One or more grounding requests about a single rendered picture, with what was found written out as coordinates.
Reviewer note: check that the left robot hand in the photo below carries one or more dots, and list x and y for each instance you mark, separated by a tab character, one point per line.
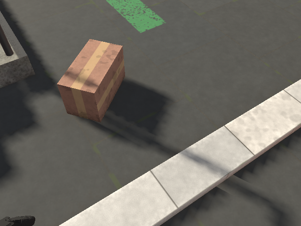
18	221

